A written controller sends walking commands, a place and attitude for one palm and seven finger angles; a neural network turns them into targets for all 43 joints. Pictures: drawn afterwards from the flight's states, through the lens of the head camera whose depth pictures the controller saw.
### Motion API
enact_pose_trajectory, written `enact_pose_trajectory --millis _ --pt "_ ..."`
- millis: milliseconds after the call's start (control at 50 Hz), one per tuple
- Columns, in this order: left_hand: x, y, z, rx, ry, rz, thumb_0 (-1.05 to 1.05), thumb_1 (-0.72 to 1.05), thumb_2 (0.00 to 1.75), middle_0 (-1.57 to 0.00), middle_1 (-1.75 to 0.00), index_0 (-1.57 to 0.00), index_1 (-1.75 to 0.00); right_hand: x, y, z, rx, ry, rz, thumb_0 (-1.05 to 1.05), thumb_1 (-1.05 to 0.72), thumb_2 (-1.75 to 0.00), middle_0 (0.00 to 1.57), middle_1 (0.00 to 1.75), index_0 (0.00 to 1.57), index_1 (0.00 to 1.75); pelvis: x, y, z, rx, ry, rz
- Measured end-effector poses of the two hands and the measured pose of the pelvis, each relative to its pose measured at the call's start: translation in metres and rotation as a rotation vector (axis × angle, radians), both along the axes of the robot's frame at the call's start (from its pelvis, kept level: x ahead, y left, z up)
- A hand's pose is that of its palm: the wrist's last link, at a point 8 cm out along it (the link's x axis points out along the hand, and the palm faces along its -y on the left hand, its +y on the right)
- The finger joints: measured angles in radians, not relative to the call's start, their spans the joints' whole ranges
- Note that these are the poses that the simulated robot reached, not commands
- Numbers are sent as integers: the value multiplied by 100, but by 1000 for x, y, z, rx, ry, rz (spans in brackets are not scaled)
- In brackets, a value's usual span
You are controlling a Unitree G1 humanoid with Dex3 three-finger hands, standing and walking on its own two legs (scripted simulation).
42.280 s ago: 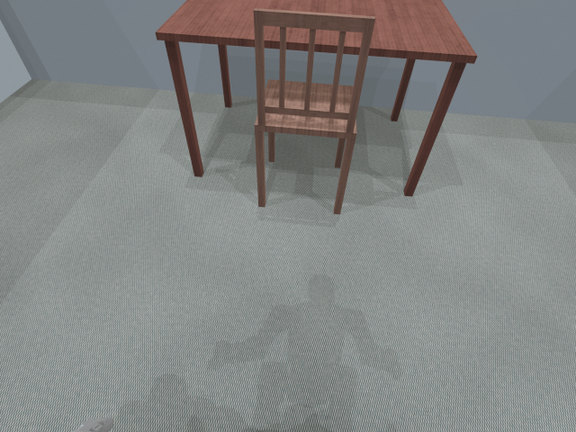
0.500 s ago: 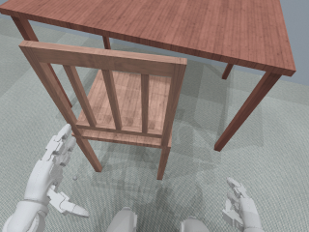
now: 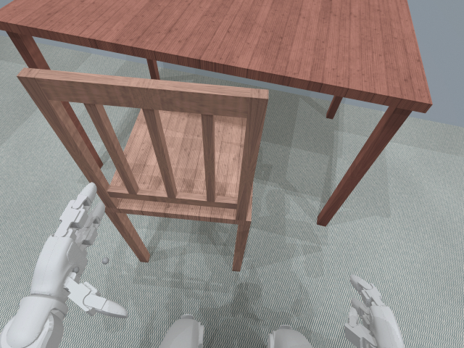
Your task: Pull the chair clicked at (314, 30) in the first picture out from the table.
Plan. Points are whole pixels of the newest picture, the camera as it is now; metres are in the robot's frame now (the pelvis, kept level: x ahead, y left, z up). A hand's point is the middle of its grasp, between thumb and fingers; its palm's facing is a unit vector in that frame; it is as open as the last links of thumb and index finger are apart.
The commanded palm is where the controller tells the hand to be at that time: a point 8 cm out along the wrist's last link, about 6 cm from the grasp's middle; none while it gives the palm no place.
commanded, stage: raise the hand toward the chair's back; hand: left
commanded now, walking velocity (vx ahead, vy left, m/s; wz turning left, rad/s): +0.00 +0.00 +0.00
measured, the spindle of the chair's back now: (163, 158) +0.46 +0.17 +0.01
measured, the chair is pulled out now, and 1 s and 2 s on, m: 0.15 0.15 0.15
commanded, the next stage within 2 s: aim the fingers beside a spindle in 0.10 s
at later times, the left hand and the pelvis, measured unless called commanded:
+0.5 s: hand (119, 259) +0.25 +0.19 +0.04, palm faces -0.06 -1.00 -0.05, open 16.9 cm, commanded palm +0.23 +0.24 +0.04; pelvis +0.00 +0.00 -0.01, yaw +0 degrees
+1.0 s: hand (141, 251) +0.27 +0.17 +0.01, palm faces -0.07 -1.00 -0.06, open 16.9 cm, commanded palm +0.26 +0.22 +0.02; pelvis -0.01 +0.00 -0.02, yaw +0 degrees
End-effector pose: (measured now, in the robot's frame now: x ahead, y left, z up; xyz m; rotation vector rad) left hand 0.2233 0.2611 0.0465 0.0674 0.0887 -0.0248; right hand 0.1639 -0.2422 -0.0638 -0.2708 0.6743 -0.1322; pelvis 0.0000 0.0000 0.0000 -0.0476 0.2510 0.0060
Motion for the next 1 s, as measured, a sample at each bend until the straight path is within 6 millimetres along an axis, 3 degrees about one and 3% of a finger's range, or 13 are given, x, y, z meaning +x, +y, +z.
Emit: enact_pose_trajectory --millis 100,220,380,620,860,1000 --pt "-5 -7 1 -2 23 -35 -1 -50 30 -6 -8 -6 -8 2 3 1 11 -17 2 1 -90 -90 20 30 20 30 0 0 1 1 -3 -2" --pt "-5 -1 10 7 -37 12 -1 -50 30 -6 -8 -6 -8 5 7 -1 21 -25 14 1 -90 -90 20 30 20 30 -1 -2 0 2 -4 1" --pt "-2 -13 -5 -19 16 -43 -1 -50 30 -6 -8 -5 -8 5 4 -3 12 -25 17 1 -90 -90 20 30 20 30 -2 -1 -3 3 7 -1" --pt "15 -17 -12 -5 -21 -27 -1 -50 30 -6 -8 -6 -8 -1 0 -13 0 8 10 1 -90 -90 20 30 20 30 -4 -2 -10 2 28 -1" --pt "24 -39 -14 -17 -33 -56 -1 -50 30 -6 -8 -6 -8 -7 1 -21 18 31 -5 1 -90 -90 20 30 20 30 -3 -1 -13 10 49 -11" --pt "29 -40 -29 -7 -8 -40 -1 -50 30 -6 -8 -6 -8 -6 -1 -28 18 48 6 1 -90 -90 20 30 20 30 -5 -4 -19 12 61 -9"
